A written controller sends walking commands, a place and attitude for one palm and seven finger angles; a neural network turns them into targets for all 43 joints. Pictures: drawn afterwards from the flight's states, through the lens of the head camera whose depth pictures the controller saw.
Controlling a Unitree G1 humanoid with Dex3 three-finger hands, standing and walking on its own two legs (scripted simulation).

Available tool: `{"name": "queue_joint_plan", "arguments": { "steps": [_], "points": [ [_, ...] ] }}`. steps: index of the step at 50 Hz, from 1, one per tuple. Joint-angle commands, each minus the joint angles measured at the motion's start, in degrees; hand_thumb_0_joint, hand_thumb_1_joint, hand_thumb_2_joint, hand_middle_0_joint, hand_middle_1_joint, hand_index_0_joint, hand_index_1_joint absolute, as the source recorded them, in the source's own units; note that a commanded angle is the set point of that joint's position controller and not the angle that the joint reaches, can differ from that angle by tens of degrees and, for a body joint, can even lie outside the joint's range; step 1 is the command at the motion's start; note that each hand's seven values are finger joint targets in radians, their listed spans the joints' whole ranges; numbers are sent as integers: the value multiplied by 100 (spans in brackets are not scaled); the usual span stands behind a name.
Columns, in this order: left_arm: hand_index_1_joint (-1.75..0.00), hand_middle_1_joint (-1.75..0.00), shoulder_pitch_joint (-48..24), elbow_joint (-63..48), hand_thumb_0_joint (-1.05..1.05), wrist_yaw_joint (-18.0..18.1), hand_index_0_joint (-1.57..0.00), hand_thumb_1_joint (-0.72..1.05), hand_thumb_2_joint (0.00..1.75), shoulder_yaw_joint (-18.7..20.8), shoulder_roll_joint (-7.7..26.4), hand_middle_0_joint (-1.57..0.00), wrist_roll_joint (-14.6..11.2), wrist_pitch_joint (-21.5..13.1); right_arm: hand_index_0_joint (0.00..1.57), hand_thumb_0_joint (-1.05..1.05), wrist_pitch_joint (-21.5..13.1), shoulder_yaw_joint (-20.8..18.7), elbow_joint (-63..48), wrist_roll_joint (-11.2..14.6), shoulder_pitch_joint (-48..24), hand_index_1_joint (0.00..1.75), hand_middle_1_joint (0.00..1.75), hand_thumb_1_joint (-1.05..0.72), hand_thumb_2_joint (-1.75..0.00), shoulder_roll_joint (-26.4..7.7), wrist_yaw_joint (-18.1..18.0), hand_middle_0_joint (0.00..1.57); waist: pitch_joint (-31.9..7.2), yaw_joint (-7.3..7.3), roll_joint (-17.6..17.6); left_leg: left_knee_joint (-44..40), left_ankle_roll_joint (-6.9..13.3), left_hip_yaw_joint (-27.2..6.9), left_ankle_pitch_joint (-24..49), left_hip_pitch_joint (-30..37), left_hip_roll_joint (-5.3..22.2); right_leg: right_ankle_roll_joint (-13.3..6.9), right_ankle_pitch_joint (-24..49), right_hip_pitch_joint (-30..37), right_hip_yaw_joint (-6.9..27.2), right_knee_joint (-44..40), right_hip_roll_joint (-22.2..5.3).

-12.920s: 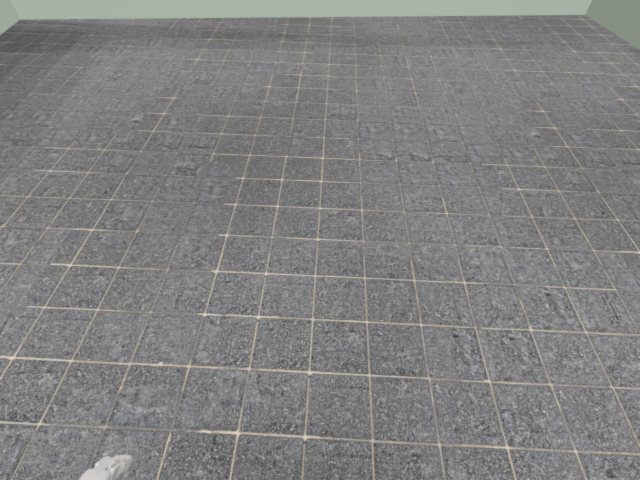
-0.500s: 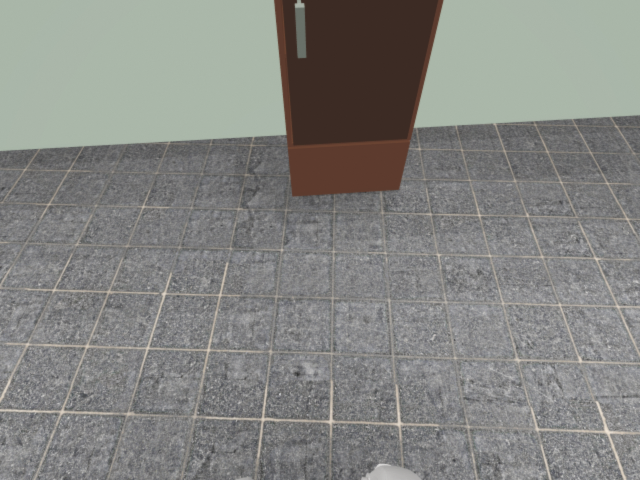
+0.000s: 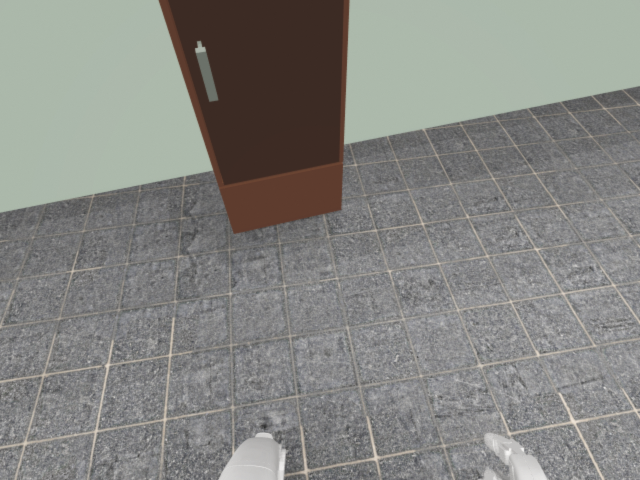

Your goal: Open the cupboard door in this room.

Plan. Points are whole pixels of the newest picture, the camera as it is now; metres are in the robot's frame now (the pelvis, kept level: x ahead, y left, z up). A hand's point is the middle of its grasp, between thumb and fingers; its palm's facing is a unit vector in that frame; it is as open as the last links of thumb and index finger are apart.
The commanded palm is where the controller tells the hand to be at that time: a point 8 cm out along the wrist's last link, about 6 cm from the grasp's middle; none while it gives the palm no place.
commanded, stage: walk to a spot facing it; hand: left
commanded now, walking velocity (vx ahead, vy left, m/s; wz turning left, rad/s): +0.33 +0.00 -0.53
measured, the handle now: (206, 71) +0.99 +0.42 -0.06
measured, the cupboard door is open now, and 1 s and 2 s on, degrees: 0 0 0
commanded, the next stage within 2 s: turn to face it in 0.66 s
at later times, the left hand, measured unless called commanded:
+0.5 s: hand (234, 310) +0.38 +0.21 -0.16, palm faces -0.29 -0.93 -0.23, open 7.4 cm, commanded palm none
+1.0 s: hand (298, 282) +0.46 +0.11 -0.16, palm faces -0.42 -0.88 -0.23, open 7.3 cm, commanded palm none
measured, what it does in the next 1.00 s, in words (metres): walks ahead, turning right: left foot, then right foot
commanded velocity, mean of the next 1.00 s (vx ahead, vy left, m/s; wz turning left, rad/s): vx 0.08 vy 0.00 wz -0.27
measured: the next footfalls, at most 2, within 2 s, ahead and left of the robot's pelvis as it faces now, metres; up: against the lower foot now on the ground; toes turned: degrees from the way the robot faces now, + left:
left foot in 0.14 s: +0.18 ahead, +0.15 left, +0.00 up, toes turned +0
right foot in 0.64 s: +0.32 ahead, -0.12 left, +0.00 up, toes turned -31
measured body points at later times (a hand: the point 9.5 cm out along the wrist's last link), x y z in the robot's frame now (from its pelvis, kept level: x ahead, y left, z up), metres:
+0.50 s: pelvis +0.18 +0.05 +0.00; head +0.23 +0.05 +0.44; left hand +0.40 +0.26 -0.14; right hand +0.06 -0.17 -0.15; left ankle +0.14 +0.15 -0.74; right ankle +0.22 -0.11 -0.67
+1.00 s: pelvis +0.28 -0.01 -0.01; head +0.28 -0.02 +0.44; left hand +0.48 +0.15 -0.14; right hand +0.23 -0.25 -0.16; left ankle +0.35 +0.12 -0.70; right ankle +0.28 -0.10 -0.74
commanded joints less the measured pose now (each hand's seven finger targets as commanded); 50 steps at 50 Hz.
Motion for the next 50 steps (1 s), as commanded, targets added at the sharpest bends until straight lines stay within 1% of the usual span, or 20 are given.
{"name": "queue_joint_plan", "arguments": {
  "steps": [1, 3, 5, 6, 7, 8, 9, 11, 16, 26, 30, 31, 32, 33, 34, 35, 37, 41, 46, 50],
  "points": [
    [-30, -30, 356, -195, 0, 113, -20, 90, 90, 272, 1218, -20, 38, -95, 20, 0, -260, 40, -746, 17, -896, 30, 30, -90, -90, -235, 5, 20, -47, 87, -815, -871, 65, 88, -237, -483, -105, -680, 2957, 740, 1441, -177, -1576],
    [-30, -30, 180, -216, 0, 117, -20, 90, 90, 286, 1294, -20, 33, -63, 20, 0, -302, 43, -714, 40, -717, 30, 30, -90, -90, -260, -9, 20, -89, -9, -859, -1480, 157, 174, -311, 262, -248, -594, 3290, 462, 1417, 60, -1520],
    [-30, -30, -221, -287, 0, 106, -20, 90, 90, 316, 1345, -20, -22, -73, 20, 0, -377, -13, -365, 28, 387, 30, 30, -90, -90, -454, -110, 20, -515, -567, -682, -2573, 249, 284, 385, 2087, -448, -316, 3718, -269, 1097, 1072, -1112],
    [-30, -30, -328, -349, 0, 75, -20, 90, 90, 319, 1216, -20, -75, -88, 20, 0, -417, -103, -73, 15, 1323, 30, 30, -90, -90, -847, -191, 20, -1095, -944, -163, -2772, 338, -31, 843, 3730, -14, -100, 2917, -1114, 810, 2022, -760],
    [-30, -30, -172, -445, 0, 0, -20, 90, 90, 276, 866, -20, -156, -71, 20, 0, -465, -264, 134, -67, 2090, 30, 30, -90, -90, -1532, -226, 20, -1772, -1135, 1534, -2837, 871, -2006, 1301, 5143, 1808, 227, -338, -2541, 49, 3829, -13],
    [-30, -30, -171, -528, 0, -10, -20, 90, 90, 237, 819, -20, -129, -83, 20, 0, -381, -224, 166, -28, 2329, 30, 30, -90, -90, -1625, -218, 20, -1768, -1091, 1720, -3319, 1281, -2807, 1346, 4929, 2518, 284, -1739, -3093, 15, 4991, -60],
    [-30, -30, -436, -566, 0, -22, -20, 90, 90, 263, 940, -20, -74, -44, 20, 0, -322, -164, 15, -8, 1913, 30, 30, -90, -90, -1380, -183, 20, -1035, -961, 979, -3616, 1424, -2573, 372, 3849, 2475, 272, -1586, -3069, 22, 5365, -424],
    [-30, -30, -798, -553, 0, -128, -20, 90, 90, 305, 841, -20, 15, 53, 20, 0, -398, -7, -61, -36, 1300, 30, 30, -90, -90, -753, -199, 20, -121, -663, 857, -3934, 1133, -1762, 184, 2736, 1940, 371, -698, -3222, -109, 5610, -768],
    [-30, -30, -818, -625, 0, -239, -20, 90, 90, 263, 501, -20, 53, 323, 20, 0, -526, 63, 132, -3, 1415, 30, 30, -90, -90, -430, -243, 20, -141, -309, 564, -3761, 899, 185, 2363, 2523, 1339, 536, 208, -3129, -445, 5328, -903],
    [-30, -30, -2303, -1170, 0, -244, -20, 90, 90, 170, 491, -20, 18, 415, 20, 0, -358, -46, 453, -46, 2026, 30, 30, -90, -90, -620, -245, 20, 146, -629, 768, -3195, 985, 1210, 4016, 3185, 1327, 539, 585, -2961, -1158, 2647, -692],
    [-30, -30, -1609, -1054, 0, -181, -20, 90, 90, 240, 801, -20, 39, 282, 20, 0, -288, -160, 349, -11, 1978, 30, 30, -90, -90, -892, -225, 20, -453, -269, 695, -1681, 764, 1448, 5120, 3386, 1392, 290, 582, -1639, -1325, 1489, -349],
    [-30, -30, -871, -867, 0, -150, -20, 90, 90, 317, 1079, -20, 51, 191, 20, 0, -274, -153, 270, 23, 1910, 30, 30, -90, -90, -924, -206, 20, -907, 133, 374, -478, 508, 1521, 4460, 2912, 1263, 211, 1379, -399, -1200, 781, -407],
    [-30, -30, -290, -700, 0, -85, -20, 90, 90, 425, 1763, -20, 68, 92, 20, 0, -225, -81, 103, 123, 2097, 30, 30, -90, -90, -632, -146, 20, -1670, 285, -1053, 1238, 160, 1488, 552, 926, 600, -340, 4373, 1710, 552, 946, -1806],
    [-30, -30, 54, -561, 0, 17, -20, 90, 90, 519, 2200, -20, -109, 126, 20, 0, -174, -35, -85, 141, 1944, 30, 30, -90, -90, -443, -197, 20, -2279, 284, -1590, 2873, -62, 918, -2460, -85, -158, -1121, 7277, 2224, 2063, 1111, -3011],
    [-30, -30, -102, -658, 0, 103, -20, 90, 90, 467, 2058, -20, -161, 190, 20, 0, -122, -11, -227, 170, 1618, 30, 30, -90, -90, -580, -268, 20, -1999, 264, -956, 2928, 65, 65, -2204, -9, 104, -1310, 6765, 1707, 1593, 956, -2954],
    [-30, -30, -601, -828, 0, 149, -20, 90, 90, 418, 1823, -20, -146, 212, 20, 0, -82, 14, -158, 119, 1539, 30, 30, -90, -90, -425, -235, 20, -1655, 110, -967, 2695, 49, -122, -1643, -178, 262, -1058, 5553, 1319, 1355, 744, -2529],
    [-30, -30, -1297, -1001, 0, 163, -20, 90, 90, 321, 1587, -20, -159, 268, 20, 0, 31, -13, -105, 35, 1372, 30, 30, -90, -90, -537, -223, 20, -1156, -217, -309, 2289, 1, -116, -1065, 73, 396, -721, 4109, 256, 955, 433, -2076],
    [-30, -30, -1874, -1055, 0, 162, -20, 90, 90, 181, 1265, -20, -26, 212, 20, 0, 249, 84, 247, -11, 2012, 30, 30, -90, -90, -241, -217, 20, -784, -744, -448, 1682, 54, 20, -580, 927, 151, -461, 2198, -1489, 226, -245, -1624],
    [-30, -30, -1738, -838, 0, 137, -20, 90, 90, 73, 957, -20, 2, 167, 20, 0, 180, 138, 296, 22, 1807, 30, 30, -90, -90, -118, -158, 20, -504, -658, -888, 302, 195, -3, -450, 1311, -43, -422, 333, -1763, -56, -621, -1471],
    [-30, -30, -1334, -645, 0, 169, -20, 90, 90, 145, 1101, -20, 24, 200, 20, 0, 91, 136, 138, 67, 1181, 30, 30, -90, -90, -107, -128, 20, -229, -314, -888, -821, 231, 102, -916, 1197, -124, -639, 885, -1143, 134, -412, -1951]
  ]
}}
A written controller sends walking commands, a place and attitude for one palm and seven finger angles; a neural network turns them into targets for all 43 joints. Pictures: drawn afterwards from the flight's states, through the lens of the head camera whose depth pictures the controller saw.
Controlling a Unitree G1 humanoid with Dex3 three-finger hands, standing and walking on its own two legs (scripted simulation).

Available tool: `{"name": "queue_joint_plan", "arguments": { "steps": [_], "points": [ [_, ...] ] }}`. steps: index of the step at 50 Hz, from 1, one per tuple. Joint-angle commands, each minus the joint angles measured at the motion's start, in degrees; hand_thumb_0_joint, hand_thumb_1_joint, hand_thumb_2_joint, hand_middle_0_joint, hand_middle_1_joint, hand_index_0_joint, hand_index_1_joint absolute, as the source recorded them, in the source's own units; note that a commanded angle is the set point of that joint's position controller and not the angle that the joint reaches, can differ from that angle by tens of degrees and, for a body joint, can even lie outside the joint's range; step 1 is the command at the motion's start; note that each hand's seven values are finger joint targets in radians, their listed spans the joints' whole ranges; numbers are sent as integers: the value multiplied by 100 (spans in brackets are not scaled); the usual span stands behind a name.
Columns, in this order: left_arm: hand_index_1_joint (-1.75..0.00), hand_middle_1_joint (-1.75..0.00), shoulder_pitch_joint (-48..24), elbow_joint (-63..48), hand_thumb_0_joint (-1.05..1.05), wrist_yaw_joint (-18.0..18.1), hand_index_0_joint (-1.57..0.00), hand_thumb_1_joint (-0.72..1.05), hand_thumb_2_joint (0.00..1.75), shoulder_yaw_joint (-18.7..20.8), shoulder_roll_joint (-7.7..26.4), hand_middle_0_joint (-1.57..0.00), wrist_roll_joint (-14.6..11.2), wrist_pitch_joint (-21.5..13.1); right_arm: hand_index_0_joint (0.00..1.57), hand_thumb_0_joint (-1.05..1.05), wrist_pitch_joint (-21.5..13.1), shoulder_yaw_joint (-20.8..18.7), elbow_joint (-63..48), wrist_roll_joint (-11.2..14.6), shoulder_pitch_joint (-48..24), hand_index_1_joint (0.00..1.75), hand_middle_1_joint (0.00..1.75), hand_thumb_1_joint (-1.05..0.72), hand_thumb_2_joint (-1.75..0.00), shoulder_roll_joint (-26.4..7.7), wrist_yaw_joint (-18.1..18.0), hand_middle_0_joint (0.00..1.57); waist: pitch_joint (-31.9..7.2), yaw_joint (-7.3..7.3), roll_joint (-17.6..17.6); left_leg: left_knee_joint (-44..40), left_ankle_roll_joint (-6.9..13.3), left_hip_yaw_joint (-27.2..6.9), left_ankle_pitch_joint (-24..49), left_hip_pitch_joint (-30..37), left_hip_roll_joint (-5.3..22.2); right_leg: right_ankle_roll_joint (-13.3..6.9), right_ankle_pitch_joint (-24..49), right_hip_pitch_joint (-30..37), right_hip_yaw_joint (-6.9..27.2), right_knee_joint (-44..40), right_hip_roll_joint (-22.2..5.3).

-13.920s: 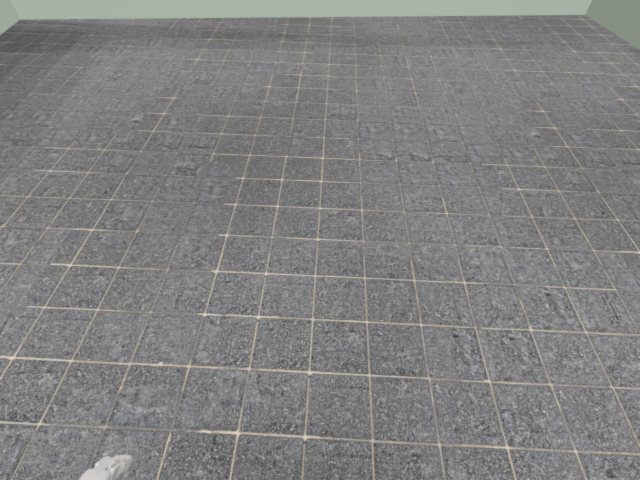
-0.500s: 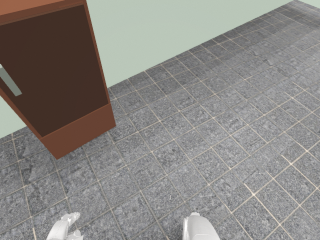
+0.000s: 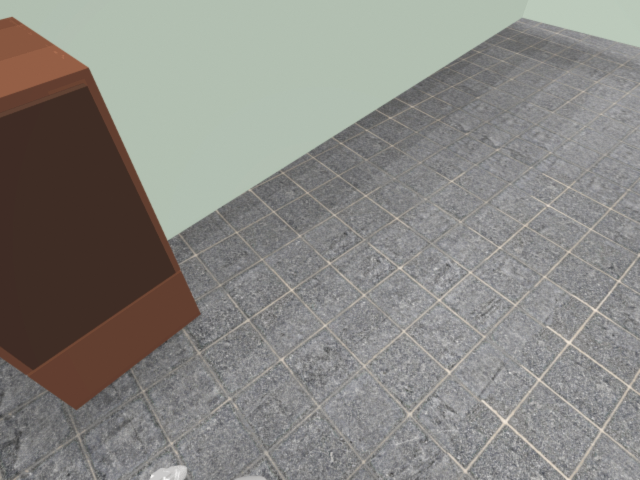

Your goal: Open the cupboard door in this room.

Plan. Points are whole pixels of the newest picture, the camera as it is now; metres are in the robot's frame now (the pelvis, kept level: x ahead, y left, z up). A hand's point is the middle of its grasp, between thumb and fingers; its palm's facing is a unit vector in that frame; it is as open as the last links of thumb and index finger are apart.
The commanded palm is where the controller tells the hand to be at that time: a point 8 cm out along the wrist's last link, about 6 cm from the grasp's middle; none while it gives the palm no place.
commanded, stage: turn to face it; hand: left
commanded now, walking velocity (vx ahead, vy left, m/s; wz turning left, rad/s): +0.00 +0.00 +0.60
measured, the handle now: out of the picture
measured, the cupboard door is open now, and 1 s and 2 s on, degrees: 0 0 0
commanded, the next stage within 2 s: take the last steps up to it in 1.28 s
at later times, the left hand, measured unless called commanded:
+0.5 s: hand out of the picture +0.04 +0.24 -0.16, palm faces +0.27 -0.93 -0.26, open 7.4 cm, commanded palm none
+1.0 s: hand out of the picture -0.07 +0.13 -0.14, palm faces +0.55 -0.79 -0.28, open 7.4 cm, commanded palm none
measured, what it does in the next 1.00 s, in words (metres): steps on the spot, turning left: left foot, then right foot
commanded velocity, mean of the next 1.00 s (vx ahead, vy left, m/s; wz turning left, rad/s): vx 0.00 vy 0.00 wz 0.58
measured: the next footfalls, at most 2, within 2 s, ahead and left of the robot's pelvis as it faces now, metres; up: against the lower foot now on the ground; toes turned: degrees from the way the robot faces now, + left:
left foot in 0.10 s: +0.03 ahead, +0.12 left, +0.00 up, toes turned +10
right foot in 0.64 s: +0.08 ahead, -0.13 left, +0.00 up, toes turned +19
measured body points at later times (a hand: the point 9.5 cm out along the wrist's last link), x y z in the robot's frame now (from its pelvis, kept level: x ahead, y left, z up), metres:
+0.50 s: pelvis +0.01 +0.01 +0.01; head +0.05 +0.03 +0.46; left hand +0.03 +0.29 -0.14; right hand +0.08 -0.23 -0.14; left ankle -0.01 +0.12 -0.73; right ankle +0.02 -0.15 -0.68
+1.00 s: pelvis -0.02 -0.07 +0.01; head +0.03 -0.07 +0.46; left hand -0.10 +0.18 -0.12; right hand +0.19 -0.26 -0.15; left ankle -0.14 +0.05 -0.65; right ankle +0.04 -0.14 -0.73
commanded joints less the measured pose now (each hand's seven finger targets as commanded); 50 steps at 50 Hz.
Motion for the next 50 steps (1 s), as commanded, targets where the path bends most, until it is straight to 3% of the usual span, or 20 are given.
{"name": "queue_joint_plan", "arguments": {
  "steps": [1, 3, 4, 5, 6, 7, 8, 11, 14, 24, 29, 30, 31, 32, 33, 34, 36, 38, 45, 50],
  "points": [
    [-30, -30, 297, -241, 0, 74, -20, 90, 90, 251, 992, -20, 34, -141, 20, 0, -55, -51, -105, 2, 234, 30, 30, -90, -90, -301, 16, 20, -84, 274, -943, -1071, 21, 183, -254, 452, -123, -572, 613, 156, 1159, -1041, -1851],
    [-30, -30, 333, -186, 0, 99, -20, 90, 90, 265, 1034, -20, -11, -117, 20, 0, -69, -57, -33, -3, 440, 30, 30, -90, -90, -305, 21, 20, -181, 182, -772, -1943, 51, 218, 239, 900, -126, -373, 900, 200, 935, -586, -1884],
    [-30, -30, 340, -175, 0, 108, -20, 90, 90, 271, 959, -20, -41, -80, 20, 0, -98, -74, 20, 0, 622, 30, 30, -90, -90, -413, 39, 20, -222, 91, -241, -2692, 109, -7, 873, 1360, 6, -105, 565, -78, 698, -74, -1751],
    [-30, -30, 499, -278, 0, 97, -20, 90, 90, 246, 693, -20, -83, -31, 20, 0, -151, -132, -10, -46, 728, 30, 30, -90, -90, -739, 53, 20, -192, 101, 1008, -3366, 464, -1295, 1744, 1489, 882, 321, -407, -683, 123, 903, -1096],
    [-30, -30, 330, -446, 0, 80, -20, 90, 90, 189, 521, -20, -79, -2, 20, 0, -117, -214, -94, -93, 729, 30, 30, -90, -90, -1113, 25, 20, 100, 43, 1864, -3820, 1070, -2342, 3109, 1353, 1779, 685, -1977, -1367, -128, 1984, -517],
    [-30, -30, 103, -456, 0, 84, -20, 90, 90, 221, 689, -20, -28, 36, 20, 0, -81, -235, -55, -123, 705, 30, 30, -90, -90, -1140, -34, 20, 155, -22, 1220, -3833, 1367, -2282, 3303, 1091, 1830, 668, -2072, -1277, 314, 2797, -561],
    [-30, -30, 86, -369, 0, 93, -20, 90, 90, 261, 663, -20, -3, 67, 20, 0, -116, -198, -18, -117, 600, 30, 30, -90, -90, -963, -92, 20, 48, 65, 1298, -3747, 1248, -2018, 3542, 1231, 1438, 691, -1758, -1468, 574, 3089, -609],
    [-30, -30, 107, -306, 0, 28, -20, 90, 90, 305, 699, -20, -25, 4, 20, 0, -185, -200, -73, -82, 484, 30, 30, -90, -90, -897, -113, 20, -426, 124, 545, -3215, 1163, -1379, 4443, 2107, 1024, 794, -1270, -1808, 601, 3610, -577],
    [-30, -30, 13, -288, 0, 28, -20, 90, 90, 293, 681, -20, -48, -11, 20, 0, -210, -272, -68, -49, 680, 30, 30, -90, -90, -1001, -115, 20, -726, 4, 171, -3090, 1162, -1341, 4773, 2566, 901, 920, -1119, -1898, 617, 3609, -571],
    [-30, -30, -436, -518, 0, 61, -20, 90, 90, 267, 750, -20, -111, 43, 20, 0, -89, -442, -135, -94, 593, 30, 30, -90, -90, -1233, -55, 20, -562, -146, 891, -3021, 1273, -2094, 4067, 2106, 734, 1020, -1532, -1261, 684, 2226, -436],
    [-30, -30, 226, -425, 0, 78, -20, 90, 90, 295, 886, -20, -142, -24, 20, 0, -14, -523, -397, -78, -20, 30, 30, -90, -90, -1321, -5, 20, -603, 226, 818, -2688, 935, -2257, 3023, 776, 331, 875, -529, 564, 538, 139, -252],
    [-30, -30, 491, -375, 0, 99, -20, 90, 90, 347, 1063, -20, -115, -65, 20, 0, -7, -511, -471, -45, -94, 30, 30, -90, -90, -1194, 9, 20, -652, 368, 432, -2442, 675, -2119, 2076, 100, 68, 835, -28, 1379, 665, -595, -519],
    [-30, -30, 602, -395, 0, 145, -20, 90, 90, 442, 1543, -20, -14, -128, 20, 0, -9, -454, -534, 8, 65, 30, 30, -90, -90, -809, 47, 20, -789, 404, -1013, -1406, 238, -1306, 317, -896, -530, 475, -365, 2177, 1851, -1259, -1857],
    [-30, -30, 555, -498, 0, 155, -20, 90, 90, 459, 1842, -20, 9, -109, 20, 0, 5, -448, -686, -27, -135, 30, 30, -90, -90, -754, 39, 20, -564, 473, -1926, -78, -35, -515, -1354, -1231, -1003, -171, 228, 1518, 3016, -1391, -3059],
    [-30, -30, 366, -598, 0, 151, -20, 90, 90, 401, 1722, -20, -19, -81, 20, 0, 56, -504, -677, -81, -216, 30, 30, -90, -90, -971, 61, 20, -314, 366, -1320, 849, 38, -717, -1239, -970, -727, -402, 159, 643, 2657, -1365, -3034],
    [-30, -30, -21, -656, 0, 186, -20, 90, 90, 424, 1406, -20, -27, -107, 20, 0, 146, -530, -581, -97, -110, 30, 30, -90, -90, -982, 83, 20, -137, 167, -1513, 1283, 58, -795, -947, -947, -556, -317, -238, 287, 2270, -1463, -2769],
    [-30, -30, -449, -810, 0, 124, -20, 90, 90, 279, 1140, -20, -29, -111, 20, 0, 213, -513, -331, -118, 90, 30, 30, -90, -90, -901, 165, 20, 253, -93, -1134, 1886, -47, -512, -197, -823, -432, -55, -58, -37, 1349, -1253, -2057],
    [-30, -30, -291, -812, 0, 95, -20, 90, 90, 248, 1052, -20, -29, -147, 20, 0, 240, -476, -289, -106, 194, 30, 30, -90, -90, -810, 204, 20, 193, -73, -1272, 2010, -141, -333, 165, -873, -450, 61, 359, 157, 772, -1151, -1816],
    [-30, -30, 429, -646, 0, 118, -20, 90, 90, 284, 1195, -20, 3, -136, 20, 0, 278, -420, -423, -92, -386, 30, 30, -90, -90, -877, 211, 20, 111, 250, -1143, 1409, -272, -172, 85, -919, -225, -164, 223, 775, 660, -1219, -2182],
    [-30, -30, 740, -472, 0, 115, -20, 90, 90, 334, 1392, -20, 70, -117, 20, 0, 194, -305, -505, -37, -728, 30, 30, -90, -90, -729, 195, 20, -223, 435, -1271, 15, -196, 118, -524, -399, -216, -358, 1214, 1185, 481, -927, -2403]
  ]
}}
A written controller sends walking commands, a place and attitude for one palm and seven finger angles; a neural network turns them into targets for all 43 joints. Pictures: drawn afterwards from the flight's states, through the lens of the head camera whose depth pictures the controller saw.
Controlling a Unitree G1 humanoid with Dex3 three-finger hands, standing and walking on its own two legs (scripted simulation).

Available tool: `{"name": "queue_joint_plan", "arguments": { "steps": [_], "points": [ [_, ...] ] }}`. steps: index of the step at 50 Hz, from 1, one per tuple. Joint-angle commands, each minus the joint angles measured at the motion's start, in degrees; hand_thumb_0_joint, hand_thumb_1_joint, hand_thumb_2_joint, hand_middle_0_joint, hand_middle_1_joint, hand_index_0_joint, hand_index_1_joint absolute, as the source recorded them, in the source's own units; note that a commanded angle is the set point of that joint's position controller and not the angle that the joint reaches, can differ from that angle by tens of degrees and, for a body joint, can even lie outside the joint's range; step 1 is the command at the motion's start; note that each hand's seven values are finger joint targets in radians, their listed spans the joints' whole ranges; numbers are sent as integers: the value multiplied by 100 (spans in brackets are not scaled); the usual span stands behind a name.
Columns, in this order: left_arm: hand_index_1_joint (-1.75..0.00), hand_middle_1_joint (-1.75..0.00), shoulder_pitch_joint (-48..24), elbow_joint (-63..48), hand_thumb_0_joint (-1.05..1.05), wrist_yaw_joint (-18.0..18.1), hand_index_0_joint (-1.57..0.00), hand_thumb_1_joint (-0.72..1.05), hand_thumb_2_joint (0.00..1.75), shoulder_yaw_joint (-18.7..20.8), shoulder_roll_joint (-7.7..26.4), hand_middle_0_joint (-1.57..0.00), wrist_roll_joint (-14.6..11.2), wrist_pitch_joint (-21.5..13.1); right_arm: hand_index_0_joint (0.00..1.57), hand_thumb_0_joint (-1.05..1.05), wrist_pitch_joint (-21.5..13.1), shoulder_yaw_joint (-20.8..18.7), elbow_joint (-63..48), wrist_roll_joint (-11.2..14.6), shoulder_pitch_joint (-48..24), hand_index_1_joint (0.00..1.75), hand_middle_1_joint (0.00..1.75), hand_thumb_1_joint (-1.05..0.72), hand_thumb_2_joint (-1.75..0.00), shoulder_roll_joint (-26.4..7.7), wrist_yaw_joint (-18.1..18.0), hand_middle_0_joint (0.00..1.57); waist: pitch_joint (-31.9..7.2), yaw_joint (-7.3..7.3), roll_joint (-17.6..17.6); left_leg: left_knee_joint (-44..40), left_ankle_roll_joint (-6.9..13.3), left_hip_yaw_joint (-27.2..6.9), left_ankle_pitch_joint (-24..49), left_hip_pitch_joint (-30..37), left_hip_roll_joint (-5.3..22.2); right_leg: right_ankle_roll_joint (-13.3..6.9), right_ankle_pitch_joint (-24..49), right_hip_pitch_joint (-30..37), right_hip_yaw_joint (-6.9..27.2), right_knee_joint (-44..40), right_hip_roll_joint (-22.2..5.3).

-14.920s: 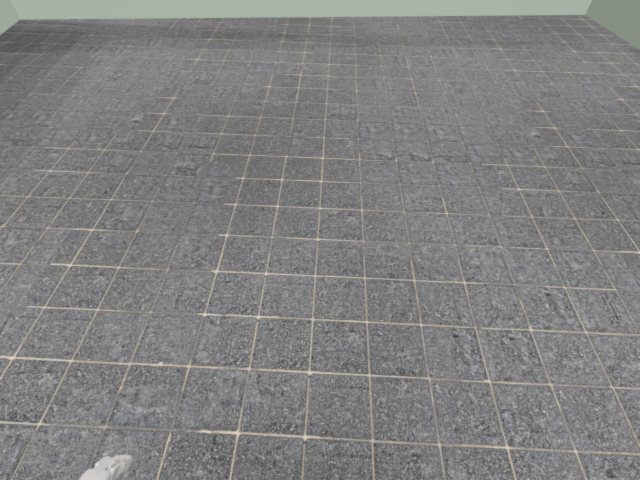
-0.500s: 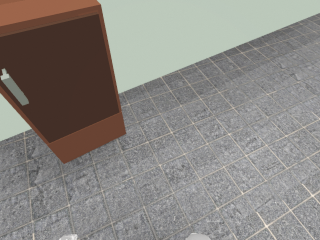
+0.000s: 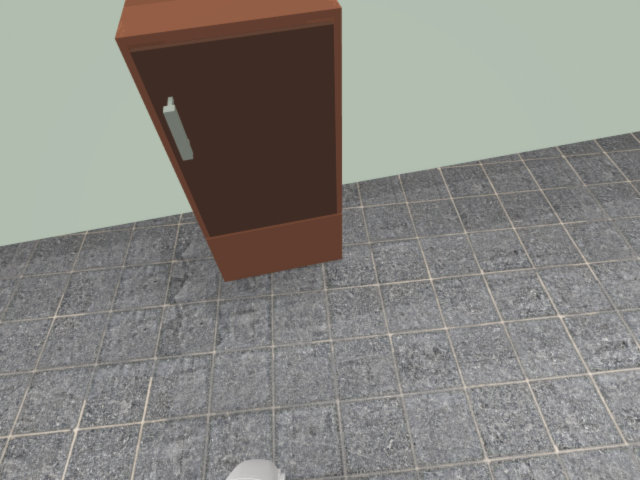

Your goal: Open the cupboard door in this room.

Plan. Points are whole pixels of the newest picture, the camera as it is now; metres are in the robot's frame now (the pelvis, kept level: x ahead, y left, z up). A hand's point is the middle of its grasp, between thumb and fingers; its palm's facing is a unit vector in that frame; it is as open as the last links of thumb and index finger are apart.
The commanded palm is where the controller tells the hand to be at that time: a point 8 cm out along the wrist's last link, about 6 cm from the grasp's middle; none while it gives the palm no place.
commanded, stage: turn to face it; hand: left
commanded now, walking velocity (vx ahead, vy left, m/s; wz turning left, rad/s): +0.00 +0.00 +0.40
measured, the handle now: (179, 128) +0.81 +0.38 -0.05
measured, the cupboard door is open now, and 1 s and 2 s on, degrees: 0 0 0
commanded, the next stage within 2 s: take the last steps up to it in 0.28 s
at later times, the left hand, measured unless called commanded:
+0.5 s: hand out of the picture +0.01 +0.28 -0.17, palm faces +0.21 -0.95 -0.22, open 7.4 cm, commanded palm none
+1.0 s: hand out of the picture +0.00 +0.18 -0.16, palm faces +0.28 -0.94 -0.21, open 7.3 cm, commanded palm none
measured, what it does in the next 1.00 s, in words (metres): steps on the spot: left foot, then right foot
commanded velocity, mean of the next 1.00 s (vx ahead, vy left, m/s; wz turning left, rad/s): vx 0.19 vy -0.03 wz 0.13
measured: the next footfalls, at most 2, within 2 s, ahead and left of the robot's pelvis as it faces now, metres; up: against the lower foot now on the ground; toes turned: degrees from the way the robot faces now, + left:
left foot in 0.16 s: -0.01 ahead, +0.15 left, +0.00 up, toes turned +11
right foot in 0.72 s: +0.09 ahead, -0.07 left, +0.00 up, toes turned +5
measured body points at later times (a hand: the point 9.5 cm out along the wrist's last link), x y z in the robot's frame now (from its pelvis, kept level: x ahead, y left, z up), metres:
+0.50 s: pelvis -0.01 +0.06 +0.00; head +0.00 +0.09 +0.45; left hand +0.00 +0.33 -0.16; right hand +0.10 -0.16 -0.13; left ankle -0.05 +0.14 -0.74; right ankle -0.01 -0.10 -0.66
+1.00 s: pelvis +0.09 +0.02 +0.00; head +0.10 +0.01 +0.45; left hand -0.01 +0.23 -0.15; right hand +0.14 -0.22 -0.16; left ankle +0.10 +0.18 -0.67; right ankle +0.05 -0.08 -0.74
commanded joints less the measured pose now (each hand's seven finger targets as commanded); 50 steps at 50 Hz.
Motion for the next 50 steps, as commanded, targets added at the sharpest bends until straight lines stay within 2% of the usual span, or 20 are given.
{"name": "queue_joint_plan", "arguments": {
  "steps": [1, 4, 6, 7, 8, 9, 10, 13, 16, 20, 25, 29, 34, 35, 37, 38, 39, 43, 45, 50],
  "points": [
    [-30, -30, 349, -223, 0, 57, -20, 90, 90, 343, 1396, -20, 76, -113, 20, 0, -231, 68, -580, 38, -525, 30, 30, -90, -90, -212, -18, 20, -622, 330, -1271, -1145, 49, 310, -468, -201, -19, -634, 1885, 942, 1130, -841, -1558],
    [-30, -30, 391, -92, 0, 39, -20, 90, 90, 394, 1474, -20, 79, -98, 20, 0, -331, 130, -555, 83, -349, 30, 30, -90, -90, -154, -61, 20, -943, 304, -1373, -2170, 168, 505, -480, 386, -111, -610, 2621, 1122, 1020, -411, -1605],
    [-30, -30, 324, -34, 0, 21, -20, 90, 90, 402, 1492, -20, 31, -77, 20, 0, -399, 136, -441, 73, -7, 30, 30, -90, -90, -201, -77, 20, -1105, 79, -1179, -3366, 244, 637, 552, 1196, -179, -243, 2590, 829, 642, 116, -1397],
    [-30, -30, 286, -39, 0, 9, -20, 90, 90, 375, 1373, -20, -21, -46, 20, 0, -448, 86, -349, 62, 233, 30, 30, -90, -90, -419, -80, 20, -1193, -87, -615, -3998, 342, 398, 1402, 2030, 34, 60, 2033, 207, 394, 671, -1199],
    [-30, -30, 356, -169, 0, -18, -20, 90, 90, 310, 1047, -20, -65, -11, 20, 0, -508, -39, -363, 12, 374, 30, 30, -90, -90, -975, -111, 20, -1304, -185, 860, -4226, 845, -1175, 2849, 2984, 1289, 484, -17, -1242, 161, 1706, -511],
    [-30, -30, -44, -333, 0, -21, -20, 90, 90, 161, 807, -20, -26, 32, 20, 0, -451, -97, -317, 28, 583, 30, 30, -90, -90, -1332, -159, 20, -1103, -356, 1476, -4194, 1363, -1744, 4537, 2878, 2089, 629, -2144, -1955, 532, 2581, -139],
    [-30, -30, -180, -332, 0, -6, -20, 90, 90, 195, 897, -20, -7, 91, 20, 0, -423, -69, -234, -2, 614, 30, 30, -90, -90, -1229, -196, 20, -935, -352, 964, -4066, 1628, -1362, 4748, 2550, 2162, 567, -2080, -1875, 874, 3053, -170],
    [-30, -30, -126, -4, 0, -18, -20, 90, 90, 246, 921, -20, -30, 142, 20, 0, -477, 73, -295, 1, -29, 30, 30, -90, -90, -793, -300, 20, -440, -67, 1027, -4016, 1360, -816, 4927, 2120, 1322, 620, -1208, -1906, 1198, 3585, -57],
    [-30, -30, 104, 178, 0, -49, -20, 90, 90, 248, 893, -20, -17, 110, 20, 0, -553, 99, -245, 43, 85, 30, 30, -90, -90, -679, -306, 20, -643, 16, 658, -4013, 1169, -529, 5059, 2500, 1027, 707, -772, -1946, 1184, 3783, 56],
    [-30, -30, 3, 211, 0, -22, -20, 90, 90, 204, 807, -20, -27, 109, 20, 0, -598, 130, -131, 34, 348, 30, 30, -90, -90, -499, -316, 20, -598, -21, 577, -4172, 1272, -698, 4712, 2450, 1024, 766, -609, -1785, 1275, 3494, 72],
    [-30, -30, -472, 125, 0, -108, -20, 90, 90, 112, 660, -20, 15, 18, 20, 0, -691, 101, 100, -38, 842, 30, 30, -90, -90, -420, -323, 20, -349, -239, 585, -4674, 1589, -1437, 2190, 2487, 1298, 669, -867, -1913, 1269, 2709, 73],
    [-30, -30, -740, 74, 0, -199, -20, 90, 90, 87, 557, -20, 17, -72, 20, 0, -722, 84, 254, -76, 957, 30, 30, -90, -90, -399, -320, 20, -18, -286, 690, -4897, 1561, -1603, 897, 2061, 1282, 546, -1008, -1521, 1136, 1678, 102],
    [-30, -30, 122, 484, 0, -229, -20, 90, 90, 136, 476, -20, 10, -180, 20, 0, -714, 118, 418, -57, 802, 30, 30, -90, -90, -310, -307, 20, -86, 147, 376, -4290, 1134, -1188, 159, 848, 813, 404, -58, 501, 790, -166, 429],
    [-30, -30, 521, 625, 0, -196, -20, 90, 90, 177, 588, -20, 25, -238, 20, 0, -737, 151, 440, -33, 828, 30, 30, -90, -90, -134, -301, 20, -216, 317, -56, -3717, 946, -910, -18, 358, 528, 326, 27, 1243, 1061, -572, 217],
    [-30, -30, 1382, 847, 0, -87, -20, 90, 90, 350, 1341, -20, 43, -287, 20, 0, -758, 248, 105, 15, 511, 30, 30, -90, -90, 243, -266, 20, -186, 712, -2042, -1342, 554, 249, -1352, -1358, -318, -564, -1415, 1990, 3734, -1795, -1778],
    [-30, -30, 1377, 832, 0, -52, -20, 90, 90, 324, 1245, -20, -16, -274, 20, 0, -718, 158, 85, -18, 304, 30, 30, -90, -90, -61, -229, 20, 32, 695, -1382, -559, 587, -60, -1123, -1347, -84, -819, -2256, 1323, 3895, -2142, -1873],
    [-30, -30, 1074, 805, 0, -35, -20, 90, 90, 328, 1072, -20, -29, -306, 20, 0, -671, 125, 155, -33, 351, 30, 30, -90, -90, -53, -189, 20, 276, 530, -1653, -190, 610, -147, -670, -1353, 105, -706, -2621, 893, 3657, -2287, -1679],
    [-30, -30, 669, 761, 0, -21, -20, 90, 90, 163, 416, -20, -20, -427, 20, 0, -574, 115, 465, -69, 765, 30, 30, -90, -90, 307, -109, 20, 461, 34, -575, 60, 410, 66, 497, -901, 329, -474, -856, 213, 2104, -2150, -1045],
    [-30, -30, 874, 841, 0, -27, -20, 90, 90, 120, 383, -20, -25, -488, 20, 0, -559, 117, 505, -65, 791, 30, 30, -90, -90, 397, -85, 20, 369, 19, -570, -44, 333, 178, 800, -850, 319, -424, -123, 281, 1691, -2100, -868],
    [-30, -30, 1363, 1111, 0, -25, -20, 90, 90, 99, 418, -20, 13, -588, 20, 0, -610, 124, 252, -41, 129, 30, 30, -90, -90, 385, -34, 20, 327, 142, -814, -723, 303, 298, 1016, -1221, 376, -641, 914, 808, 1603, -1991, -873]
  ]
}}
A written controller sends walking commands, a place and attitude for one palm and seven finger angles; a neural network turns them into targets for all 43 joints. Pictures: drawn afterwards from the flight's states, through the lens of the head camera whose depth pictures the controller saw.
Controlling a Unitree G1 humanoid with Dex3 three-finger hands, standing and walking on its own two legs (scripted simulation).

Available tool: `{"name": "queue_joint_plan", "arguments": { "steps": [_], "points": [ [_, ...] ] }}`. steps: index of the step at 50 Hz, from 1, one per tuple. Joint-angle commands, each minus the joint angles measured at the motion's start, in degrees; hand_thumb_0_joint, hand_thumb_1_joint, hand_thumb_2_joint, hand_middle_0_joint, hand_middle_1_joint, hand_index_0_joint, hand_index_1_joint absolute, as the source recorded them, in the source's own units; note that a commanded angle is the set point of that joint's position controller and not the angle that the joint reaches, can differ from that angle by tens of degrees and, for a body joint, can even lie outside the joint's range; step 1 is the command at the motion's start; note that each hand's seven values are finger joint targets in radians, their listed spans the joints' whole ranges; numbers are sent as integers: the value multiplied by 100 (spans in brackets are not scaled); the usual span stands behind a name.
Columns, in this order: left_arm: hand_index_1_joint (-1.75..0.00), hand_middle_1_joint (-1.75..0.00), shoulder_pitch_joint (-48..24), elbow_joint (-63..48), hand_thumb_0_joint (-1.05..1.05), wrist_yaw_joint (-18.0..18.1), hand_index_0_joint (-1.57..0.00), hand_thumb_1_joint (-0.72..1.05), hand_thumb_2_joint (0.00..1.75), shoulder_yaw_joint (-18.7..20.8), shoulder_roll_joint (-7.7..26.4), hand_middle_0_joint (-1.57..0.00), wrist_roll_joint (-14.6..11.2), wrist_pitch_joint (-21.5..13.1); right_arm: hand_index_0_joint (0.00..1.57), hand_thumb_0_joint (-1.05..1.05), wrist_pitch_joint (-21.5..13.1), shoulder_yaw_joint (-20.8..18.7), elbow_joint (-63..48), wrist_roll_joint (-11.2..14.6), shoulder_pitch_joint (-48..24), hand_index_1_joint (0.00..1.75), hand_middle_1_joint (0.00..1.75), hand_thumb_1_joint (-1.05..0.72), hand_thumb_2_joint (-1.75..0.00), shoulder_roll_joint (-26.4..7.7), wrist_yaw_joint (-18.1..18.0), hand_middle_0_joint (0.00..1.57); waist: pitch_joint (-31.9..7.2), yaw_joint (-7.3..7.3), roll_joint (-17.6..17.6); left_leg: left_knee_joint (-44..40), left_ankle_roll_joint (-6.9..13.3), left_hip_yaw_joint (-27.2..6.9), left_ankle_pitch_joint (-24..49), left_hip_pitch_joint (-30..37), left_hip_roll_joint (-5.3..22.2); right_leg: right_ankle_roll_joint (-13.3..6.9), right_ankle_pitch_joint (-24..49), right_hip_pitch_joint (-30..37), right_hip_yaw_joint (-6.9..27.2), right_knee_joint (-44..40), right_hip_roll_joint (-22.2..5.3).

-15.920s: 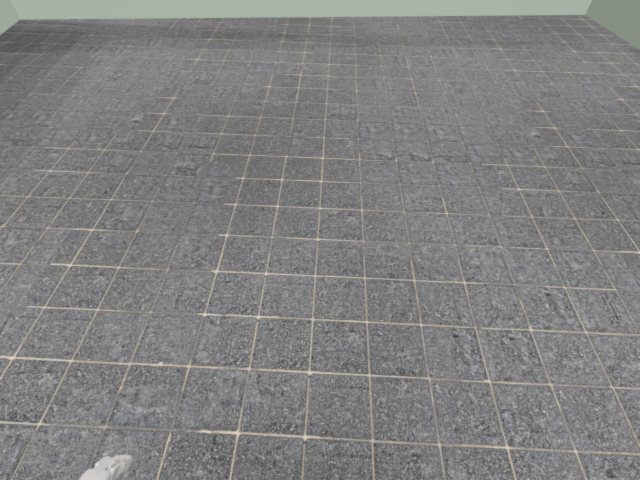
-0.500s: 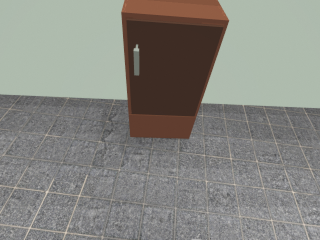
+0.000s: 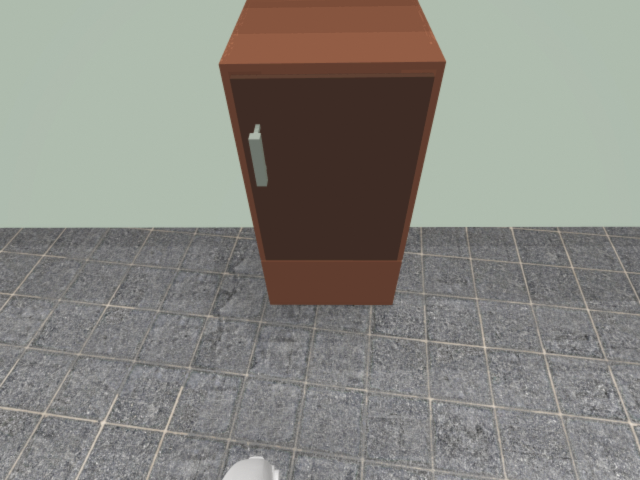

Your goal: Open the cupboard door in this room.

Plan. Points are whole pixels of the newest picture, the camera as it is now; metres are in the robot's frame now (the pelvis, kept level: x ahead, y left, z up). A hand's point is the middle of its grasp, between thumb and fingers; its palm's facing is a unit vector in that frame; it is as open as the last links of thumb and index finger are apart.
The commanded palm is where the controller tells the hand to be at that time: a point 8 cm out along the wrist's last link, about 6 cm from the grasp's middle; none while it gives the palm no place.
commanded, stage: take the last steps up to it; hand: left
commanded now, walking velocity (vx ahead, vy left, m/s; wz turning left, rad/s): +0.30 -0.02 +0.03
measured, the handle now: (259, 155) +0.79 +0.19 -0.06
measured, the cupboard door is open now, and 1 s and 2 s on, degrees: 0 0 0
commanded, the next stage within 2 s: come to a stop and stand still in 0.48 s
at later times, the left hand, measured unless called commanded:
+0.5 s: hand (185, 423) +0.24 +0.24 -0.18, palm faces +0.04 -0.98 -0.17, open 7.4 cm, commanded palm none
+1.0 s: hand (223, 362) +0.34 +0.20 -0.17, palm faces +0.02 -0.96 -0.27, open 7.3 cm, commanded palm none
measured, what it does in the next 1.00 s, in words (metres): walks ahead: left foot, then right foot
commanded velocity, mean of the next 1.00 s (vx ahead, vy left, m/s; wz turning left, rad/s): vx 0.03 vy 0.02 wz -0.01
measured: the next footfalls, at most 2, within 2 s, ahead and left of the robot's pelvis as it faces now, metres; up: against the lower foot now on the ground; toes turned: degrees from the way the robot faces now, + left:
left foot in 0.22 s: +0.20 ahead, +0.14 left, +0.00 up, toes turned +9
right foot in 0.72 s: +0.39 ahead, -0.11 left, +0.00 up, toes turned -8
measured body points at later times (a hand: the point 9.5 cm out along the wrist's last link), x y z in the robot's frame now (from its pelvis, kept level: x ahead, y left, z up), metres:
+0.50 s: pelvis +0.19 +0.05 +0.00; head +0.20 +0.08 +0.45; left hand +0.24 +0.29 -0.16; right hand +0.23 -0.19 -0.14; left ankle +0.16 +0.14 -0.75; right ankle +0.21 -0.09 -0.66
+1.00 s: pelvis +0.24 +0.01 -0.02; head +0.28 -0.02 +0.43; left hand +0.34 +0.25 -0.15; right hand +0.28 -0.24 -0.18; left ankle +0.21 +0.15 -0.67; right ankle +0.35 -0.11 -0.75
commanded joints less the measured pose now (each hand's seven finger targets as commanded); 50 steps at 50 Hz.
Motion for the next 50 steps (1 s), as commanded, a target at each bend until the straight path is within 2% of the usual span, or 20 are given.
{"name": "queue_joint_plan", "arguments": {
  "steps": [1, 7, 8, 10, 11, 12, 13, 16, 20, 27, 29, 32, 34, 35, 36, 37, 39, 42, 44, 50],
  "points": [
    [-30, -30, 445, -78, 0, 13, -20, 90, 90, 69, 711, -20, 45, -211, 20, 0, -146, 37, -521, 2, -722, 30, 30, -90, -90, -99, 63, 20, 716, 171, -879, -520, -36, 119, 162, -683, 95, -625, 1187, -220, 995, -936, -1531],
    [-30, -30, 706, 141, 0, 55, -20, 90, 90, 91, 793, -20, 74, -143, 20, 0, -293, 117, -695, 35, -1282, 30, 30, -90, -90, 14, 72, 20, 661, 253, -994, -1896, 158, 479, -77, 253, -153, -551, 2488, -57, 814, -314, -1558],
    [-30, -30, 672, 149, 0, 55, -20, 90, 90, 87, 801, -20, 59, -134, 20, 0, -323, 105, -623, 26, -1065, 30, 30, -90, -90, -45, 44, 20, 503, 117, -884, -2169, 205, 613, -41, 698, -301, -497, 2947, -67, 709, 42, -1485],
    [-30, -30, 566, 117, 0, 47, -20, 90, 90, 83, 745, -20, 8, -133, 20, 0, -422, 17, -196, -31, 323, 30, 30, -90, -90, -410, -60, 20, -412, -497, -291, -2936, 335, 515, 679, 2918, -336, -197, 3222, -721, 327, 1949, -1087],
    [-30, -30, 828, 37, 0, 12, -20, 90, 90, 47, 490, -20, -50, -131, 20, 0, -484, -129, -5, -89, 1086, 30, 30, -90, -90, -1054, -133, 20, -1259, -685, 898, -2981, 791, -1190, 1423, 4471, 1095, 117, 1187, -2002, -17, 3459, -461],
    [-30, -30, 697, -111, 0, -17, -20, 90, 90, -17, 367, -20, -59, -149, 20, 0, -442, -175, 129, -11, 1578, 30, 30, -90, -90, -1398, -186, 20, -1580, -756, 1575, -3449, 1313, -2510, 2667, 4997, 2067, 179, -1718, -2947, 285, 4849, -42],
    [-30, -30, 466, -114, 0, 30, -20, 90, 90, 43, 553, -20, -20, -94, 20, 0, -393, -151, 139, 30, 1230, 30, 30, -90, -90, -1224, -208, 20, -1320, -625, 1061, -3693, 1384, -2139, 2243, 4422, 2049, 81, -1699, -3010, 721, 5373, -301],
    [-30, -30, -206, -183, 0, -82, -20, 90, 90, 108, 337, -20, 42, 9, 20, 0, -480, 27, -142, -2, 255, 30, 30, -90, -90, -548, -230, 20, 310, -240, 133, -4166, 1100, -1213, 2164, 2411, 1558, 222, -671, -3109, 760, 5392, -771],
    [-30, -30, 180, -183, 0, -107, -20, 90, 90, 144, 125, -20, 67, 190, 20, 0, -567, 102, -193, 31, 133, 30, 30, -90, -90, -216, -231, 20, 106, 134, 358, -4370, 825, -155, 2475, 2086, 1007, 336, 77, -2773, 657, 4985, -689],
    [-30, -30, -915, -752, 0, -173, -20, 90, 90, 180, 370, -20, 63, 321, 20, 0, -528, 61, -243, -6, 304, 30, 30, -90, -90, -398, -247, 20, 478, 60, 587, -4369, 947, 55, 2749, 2467, 1051, 433, 597, -3406, 605, 3713, -767],
    [-30, -30, -1355, -931, 0, -183, -20, 90, 90, 143, 400, -20, 44, 277, 20, 0, -507, 39, -190, -34, 468, 30, 30, -90, -90, -468, -249, 20, 566, -72, 476, -4212, 943, 40, 3092, 2575, 1067, 356, 484, -3220, 523, 2867, -724],
    [-30, -30, -1203, -911, 0, -114, -20, 90, 90, 66, 350, -20, 28, 218, 20, 0, -409, 50, -125, -47, 408, 30, 30, -90, -90, -574, -291, 20, 234, -12, 625, -3494, 743, 221, 4136, 2767, 931, 253, 519, -2205, 260, 1729, -385],
    [-30, -30, -464, -702, 0, -42, -20, 90, 90, 98, 652, -20, 56, 129, 20, 0, -353, 52, -64, 29, 460, 30, 30, -90, -90, -587, -290, 20, -250, 345, 173, -2588, 399, 240, 3674, 2625, 657, 279, 1933, -1000, 262, 624, -375],
    [-30, -30, -146, -596, 0, 23, -20, 90, 90, 177, 1090, -20, 99, 71, 20, 0, -327, 70, -65, 93, 638, 30, 30, -90, -90, -370, -264, 20, -660, 391, -545, -1806, 149, 427, 1980, 1850, 255, 120, 4495, 61, 860, 839, -1081],
    [-30, -30, 110, -528, 0, 71, -20, 90, 90, 254, 1507, -20, 75, 41, 20, 0, -253, 69, -116, 164, 804, 30, 30, -90, -90, -170, -244, 20, -1169, 365, -1489, -651, -47, 512, -1613, 1082, -480, -590, 7592, 902, 1953, 1256, -2272],
    [-30, -30, 168, -569, 0, 84, -20, 90, 90, 263, 1630, -20, 8, 79, 20, 0, -138, 5, -141, 211, 840, 30, 30, -90, -90, -324, -297, 20, -1358, 362, -1413, 126, -16, 40, -2568, 1225, -562, -1086, 7923, 687, 1878, 1093, -2707],
    [-30, -30, -433, -718, 0, 157, -20, 90, 90, 288, 1454, -20, 13, 151, 20, 0, 48, 7, -145, 191, 526, 30, 30, -90, -90, -252, -295, 20, -989, 326, -1409, 1081, -36, -304, -2400, 919, -538, -1193, 6742, 40, 1856, 826, -2538],
    [-30, -30, -1068, -981, 0, 214, -20, 90, 90, 260, 1291, -20, 14, 271, 20, 0, 236, -42, -180, 121, 243, 30, 30, -90, -90, -268, -233, 20, -560, 142, -805, 1609, -108, -560, -1730, 737, -500, -887, 4818, -977, 1537, 496, -2230],
    [-30, -30, -1343, -1102, 0, 232, -20, 90, 90, 294, 1303, -20, 37, 321, 20, 0, 334, -64, -224, 88, 293, 30, 30, -90, -90, -272, -173, 20, -617, 49, -828, 1490, -163, -493, -1377, 833, -508, -748, 3599, -1315, 1330, 289, -2095],
    [-30, -30, -1528, -1270, 0, 181, -20, 90, 90, 381, 1426, -20, 150, 413, 20, 0, 335, -60, -452, 10, 208, 30, 30, -90, -90, -301, -63, 20, -544, 60, -1355, 147, -144, -212, -1249, 1082, -505, -537, -183, -1708, 1561, -438, -1867]
  ]
}}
